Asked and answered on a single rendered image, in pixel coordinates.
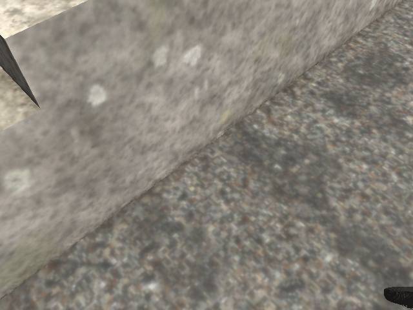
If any robot right hand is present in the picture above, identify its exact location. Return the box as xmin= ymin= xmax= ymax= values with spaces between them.
xmin=384 ymin=287 xmax=413 ymax=309

